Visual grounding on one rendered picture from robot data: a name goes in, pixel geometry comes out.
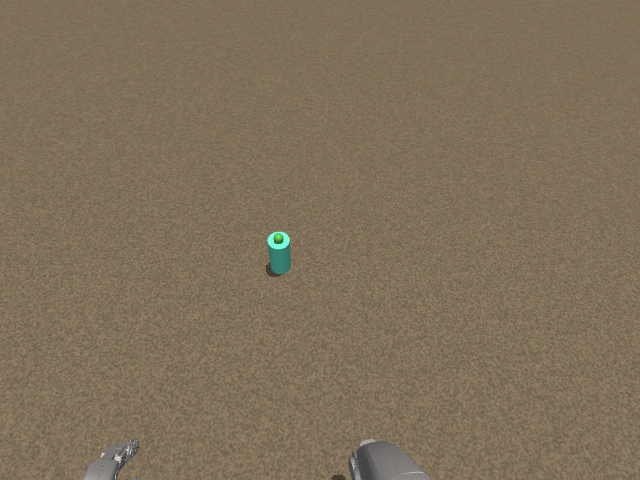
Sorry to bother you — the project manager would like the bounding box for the bottle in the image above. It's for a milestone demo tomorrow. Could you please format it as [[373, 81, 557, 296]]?
[[268, 232, 291, 274]]

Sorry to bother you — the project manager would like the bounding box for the left robot hand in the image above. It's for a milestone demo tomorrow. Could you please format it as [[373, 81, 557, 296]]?
[[82, 440, 140, 480]]

